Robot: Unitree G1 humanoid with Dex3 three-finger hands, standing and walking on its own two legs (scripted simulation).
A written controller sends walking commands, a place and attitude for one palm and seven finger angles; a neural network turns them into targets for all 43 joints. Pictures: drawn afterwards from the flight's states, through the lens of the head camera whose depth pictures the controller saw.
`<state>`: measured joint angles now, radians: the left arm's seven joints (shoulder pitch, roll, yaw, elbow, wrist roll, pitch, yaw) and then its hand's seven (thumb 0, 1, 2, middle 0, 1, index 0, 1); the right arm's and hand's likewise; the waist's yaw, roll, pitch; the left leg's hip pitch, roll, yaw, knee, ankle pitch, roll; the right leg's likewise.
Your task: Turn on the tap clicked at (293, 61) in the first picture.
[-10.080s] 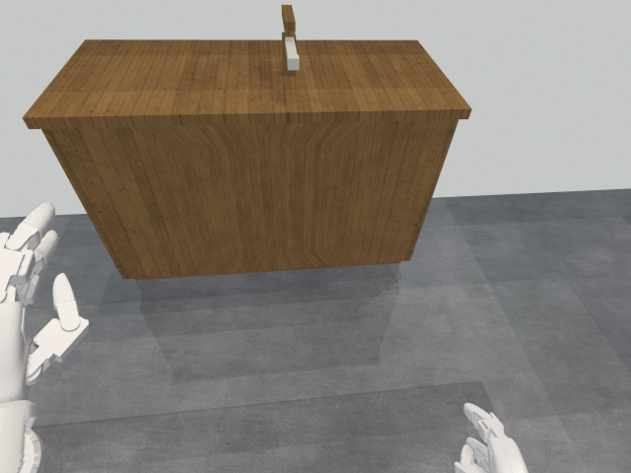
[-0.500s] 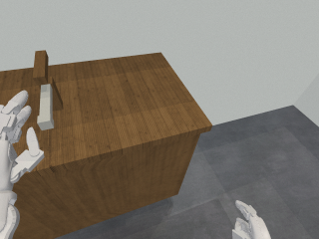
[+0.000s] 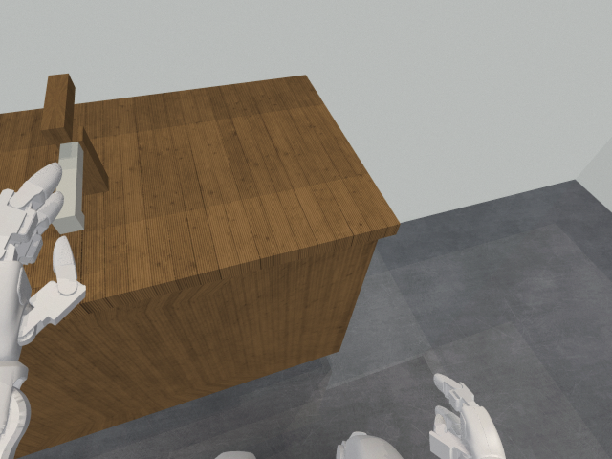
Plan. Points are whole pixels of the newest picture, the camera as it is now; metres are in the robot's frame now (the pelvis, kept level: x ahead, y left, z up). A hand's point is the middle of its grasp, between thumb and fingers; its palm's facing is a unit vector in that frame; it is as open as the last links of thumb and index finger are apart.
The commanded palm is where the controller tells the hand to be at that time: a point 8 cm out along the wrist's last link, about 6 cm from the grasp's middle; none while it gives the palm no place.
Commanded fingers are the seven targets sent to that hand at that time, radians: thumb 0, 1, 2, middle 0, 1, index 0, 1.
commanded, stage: come to a stop and stand still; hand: left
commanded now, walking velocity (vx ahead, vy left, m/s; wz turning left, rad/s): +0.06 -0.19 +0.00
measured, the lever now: (67, 218) +0.35 +0.34 +0.10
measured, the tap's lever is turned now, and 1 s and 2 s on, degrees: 0 0 0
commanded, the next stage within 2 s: none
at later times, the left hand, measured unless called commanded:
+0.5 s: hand (89, 259) +0.23 +0.21 +0.21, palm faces +0.46 -0.72 -0.51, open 7.4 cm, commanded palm +0.15 +0.23 +0.18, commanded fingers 0.00 0.90 0.90 -0.20 -0.30 -0.20 -0.30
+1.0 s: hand (38, 339) +0.16 +0.22 +0.21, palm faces +0.50 -0.83 -0.23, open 7.4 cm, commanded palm +0.10 +0.24 +0.18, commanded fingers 0.00 0.90 0.90 -0.20 -0.30 -0.20 -0.30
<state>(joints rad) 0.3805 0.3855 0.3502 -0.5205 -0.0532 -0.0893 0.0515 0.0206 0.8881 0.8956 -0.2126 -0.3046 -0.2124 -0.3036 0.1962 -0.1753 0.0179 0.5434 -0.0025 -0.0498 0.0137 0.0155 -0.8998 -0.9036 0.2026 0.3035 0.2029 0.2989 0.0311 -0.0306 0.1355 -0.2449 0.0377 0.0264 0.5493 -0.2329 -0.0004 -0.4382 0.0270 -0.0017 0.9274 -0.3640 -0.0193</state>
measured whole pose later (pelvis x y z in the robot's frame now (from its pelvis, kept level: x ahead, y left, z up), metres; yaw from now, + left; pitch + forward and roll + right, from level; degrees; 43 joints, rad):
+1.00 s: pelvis -0.04 -0.04 +0.01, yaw +3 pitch -5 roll -1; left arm 0.26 0.35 0.34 -0.43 -0.04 -0.24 0.12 0.02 0.89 0.90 -0.21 -0.30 -0.21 -0.30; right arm 0.21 -0.21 0.02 0.59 0.00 -0.16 -0.03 0.02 -0.90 -0.90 0.20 0.30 0.20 0.30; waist 0.06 -0.05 0.04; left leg -0.23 0.00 -0.02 0.48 -0.22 0.02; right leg -0.26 0.04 -0.03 0.42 -0.24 -0.01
